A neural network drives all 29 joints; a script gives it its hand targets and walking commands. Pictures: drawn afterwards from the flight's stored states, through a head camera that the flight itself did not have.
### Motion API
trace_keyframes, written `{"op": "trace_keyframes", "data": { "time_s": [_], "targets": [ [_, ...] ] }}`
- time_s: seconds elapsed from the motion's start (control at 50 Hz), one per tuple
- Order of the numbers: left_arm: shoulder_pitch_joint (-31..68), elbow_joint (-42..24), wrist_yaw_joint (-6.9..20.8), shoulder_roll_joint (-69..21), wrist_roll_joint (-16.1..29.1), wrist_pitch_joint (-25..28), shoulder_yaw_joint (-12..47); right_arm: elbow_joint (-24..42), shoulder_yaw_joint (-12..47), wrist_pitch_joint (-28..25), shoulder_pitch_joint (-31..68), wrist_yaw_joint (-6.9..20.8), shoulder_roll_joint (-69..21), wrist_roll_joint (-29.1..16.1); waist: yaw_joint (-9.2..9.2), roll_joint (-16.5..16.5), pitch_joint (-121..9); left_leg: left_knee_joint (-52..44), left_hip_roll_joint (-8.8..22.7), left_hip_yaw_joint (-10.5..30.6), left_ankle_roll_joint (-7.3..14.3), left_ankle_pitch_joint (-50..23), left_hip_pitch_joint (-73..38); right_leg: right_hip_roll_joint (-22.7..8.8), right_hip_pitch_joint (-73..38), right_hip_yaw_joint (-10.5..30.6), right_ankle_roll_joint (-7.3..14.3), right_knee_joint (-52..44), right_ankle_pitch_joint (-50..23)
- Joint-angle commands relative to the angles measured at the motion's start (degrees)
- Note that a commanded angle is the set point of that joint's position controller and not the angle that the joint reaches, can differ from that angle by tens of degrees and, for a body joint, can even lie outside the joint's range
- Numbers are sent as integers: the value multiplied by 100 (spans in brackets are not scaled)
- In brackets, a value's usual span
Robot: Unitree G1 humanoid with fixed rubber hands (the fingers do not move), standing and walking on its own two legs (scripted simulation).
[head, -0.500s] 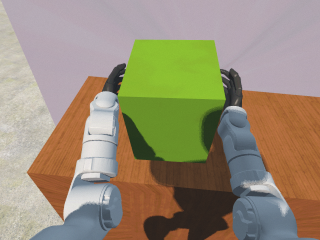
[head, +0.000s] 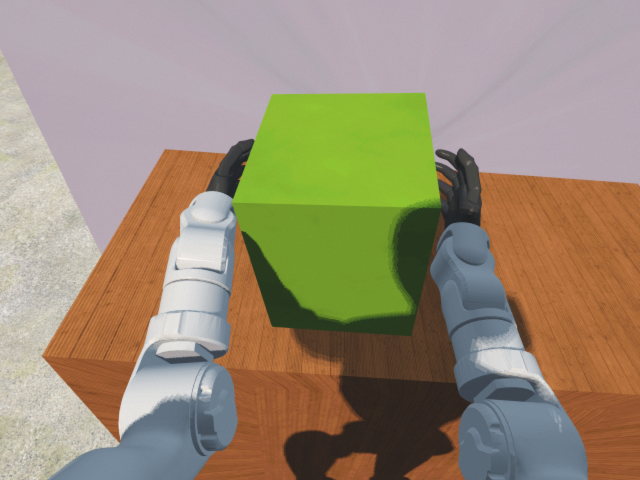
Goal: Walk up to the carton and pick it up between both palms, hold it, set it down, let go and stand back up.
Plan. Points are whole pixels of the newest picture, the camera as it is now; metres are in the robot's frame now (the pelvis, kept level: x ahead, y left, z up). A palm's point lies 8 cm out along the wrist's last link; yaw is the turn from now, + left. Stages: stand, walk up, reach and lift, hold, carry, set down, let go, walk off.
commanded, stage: set down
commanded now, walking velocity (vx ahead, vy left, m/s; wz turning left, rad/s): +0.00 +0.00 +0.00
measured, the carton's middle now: (343, 218) +0.40 -0.10 +0.12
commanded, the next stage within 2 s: none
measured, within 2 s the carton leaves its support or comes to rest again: rests again in 1.80 s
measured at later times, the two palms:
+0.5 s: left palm (235, 197) +0.44 +0.04 +0.14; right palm (460, 228) +0.33 -0.23 +0.15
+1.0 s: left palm (247, 200) +0.46 +0.03 +0.12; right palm (457, 235) +0.34 -0.24 +0.12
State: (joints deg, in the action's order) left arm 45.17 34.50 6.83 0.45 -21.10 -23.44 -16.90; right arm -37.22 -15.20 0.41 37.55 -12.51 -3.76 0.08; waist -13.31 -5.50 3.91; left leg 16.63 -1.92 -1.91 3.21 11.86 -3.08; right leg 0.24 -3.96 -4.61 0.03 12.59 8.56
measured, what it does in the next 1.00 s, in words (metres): stands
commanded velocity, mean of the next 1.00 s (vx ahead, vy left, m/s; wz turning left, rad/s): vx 0.00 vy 0.00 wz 0.00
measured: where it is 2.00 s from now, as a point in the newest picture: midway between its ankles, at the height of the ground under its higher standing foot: outside the picture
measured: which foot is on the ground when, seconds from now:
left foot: down 0.00-1.00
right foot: down 0.00-1.00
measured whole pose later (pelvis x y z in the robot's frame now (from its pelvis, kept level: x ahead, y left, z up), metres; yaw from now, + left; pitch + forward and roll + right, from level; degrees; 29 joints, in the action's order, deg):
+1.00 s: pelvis +0.02 +0.02 +0.00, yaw -5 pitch -2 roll -2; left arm 50.6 51.9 5.8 2.9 -20.2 -15.7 -18.2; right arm -43.8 -24.0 -2.7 39.6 -11.2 -6.6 7.9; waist -14.6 -3.1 1.5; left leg 16.8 -1.7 -6.0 4.6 13.9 1.7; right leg 0.0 2.3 -4.7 -1.0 12.0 7.8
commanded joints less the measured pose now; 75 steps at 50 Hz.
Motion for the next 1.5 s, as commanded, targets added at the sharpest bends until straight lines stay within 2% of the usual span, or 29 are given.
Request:
{"op": "trace_keyframes", "data": {
  "time_s": [0.0, 0.06, 0.16, 0.26, 0.46, 0.5, 0.64, 0.72, 0.78, 0.9, 1.0, 1.02, 1.04, 1.06, 1.16, 1.3, 1.38, 1.48],
  "targets": [
    [3784, -562, 765, -2782, 546, 449, 1777, 1083, 1895, -373, 3929, 737, -2261, -22, -68, 504, -2440, 26, 66, 35, -586, -1859, -924, 197, -252, -381, -426, 240, -2589],
    [3742, -366, 775, -2708, 498, 474, 1653, 992, 1833, -363, 3903, 752, -2244, 29, -42, 458, -2327, -20, 71, 26, -552, -1746, -855, 195, -246, -370, -430, 233, -2584],
    [3836, -341, 751, -2750, 528, 567, 1667, 984, 1784, -410, 3911, 773, -2272, 52, -69, 530, -2534, 63, 101, 39, -618, -2082, -1012, 227, -161, -378, -402, 236, -2685],
    [3807, -79, 753, -2670, 477, 623, 1528, 857, 1663, -411, 3867, 800, -2239, 161, -73, 498, -2417, 20, 113, 24, -581, -1958, -959, 220, -101, -365, -393, 209, -2628],
    [4069, 185, 738, -2692, 532, 820, 1514, 532, 1318, -469, 3839, 838, -2270, 378, -223, 642, -2581, 109, 202, 50, -720, -2369, -1178, 256, 159, -394, -357, 192, -2585],
    [4059, 331, 741, -2660, 526, 840, 1434, 517, 1318, -478, 3881, 841, -2290, 393, -167, 608, -2608, 134, 174, 17, -680, -2369, -1112, 250, 105, -364, -344, 187, -2663],
    [4190, 555, 734, -2575, 515, 963, 1271, 399, 1193, -497, 3927, 866, -2378, 534, -173, 573, -2723, 112, 168, -11, -636, -2316, -927, 236, 14, -328, -364, 268, -2886],
    [4171, 646, 709, -2565, 487, 1015, 1232, 307, 1159, -515, 3874, 880, -2429, 580, -165, 659, -2818, 156, 188, -12, -657, -2532, -937, 243, 6, -308, -343, 304, -3074],
    [4204, 812, 731, -2465, 473, 1053, 1107, 234, 1049, -488, 3874, 883, -2444, 666, -169, 595, -2748, 90, 168, -39, -587, -2296, -735, 217, -60, -273, -358, 324, -3109],
    [4396, 873, 681, -2463, 510, 1227, 1121, 60, 925, -561, 3846, 922, -2548, 797, -193, 741, -3061, 212, 212, -37, -663, -2708, -851, 239, 84, -281, -327, 374, -3210],
    [4425, 1047, 669, -2422, 520, 1316, 1057, -101, 828, -584, 3834, 932, -2585, 897, -184, 735, -3095, 246, 237, -40, -661, -2856, -810, 247, 126, -268, -317, 398, -3247],
    [4585, 803, 577, -2608, 594, 1357, 1274, -173, 633, -659, 3977, 992, -2418, 927, -288, 1024, -3336, 299, 349, 70, -856, -3277, -1130, 323, 548, -381, -276, 407, -2996],
    [4623, 935, 537, -2599, 611, 1382, 1251, -268, 649, -691, 3995, 1030, -2435, 935, -216, 1001, -3362, 437, 364, 54, -886, -3561, -1345, 323, 723, -380, -237, 317, -2796],
    [4563, 1043, 532, -2579, 605, 1386, 1221, -347, 608, -703, 3940, 1036, -2447, 973, -238, 973, -3326, 490, 360, 39, -873, -3661, -1393, 329, 733, -357, -213, 279, -2810],
    [4528, 1389, 600, -2397, 573, 1400, 960, -493, 431, -616, 3982, 1000, -2498, 1108, -253, 779, -3051, 282, 271, -22, -693, -2903, -599, 228, 189, -254, -298, 448, -3274],
    [4355, 1513, 560, -2357, 471, 1520, 785, -601, 455, -673, 3827, 1058, -2628, 1171, -122, 824, -3253, 382, 266, -50, -689, -3324, -582, 251, 123, -221, -260, 505, -3508],
    [4288, 1619, 574, -2288, 403, 1549, 692, -656, 369, -698, 3753, 1068, -2617, 1257, -129, 791, -3029, 263, 280, -49, -648, -2995, -365, 217, 57, -209, -279, 519, -3413],
    [4264, 1720, 564, -2313, 358, 1622, 680, -824, 228, -791, 3673, 1114, -2572, 1360, -88, 947, -2989, 372, 356, -29, -760, -3397, -661, 255, 456, -274, -242, 435, -3015]
  ]
}}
